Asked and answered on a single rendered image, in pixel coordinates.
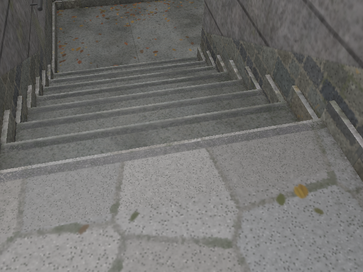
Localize stairs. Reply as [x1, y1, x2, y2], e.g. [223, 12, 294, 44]
[0, 56, 299, 170]

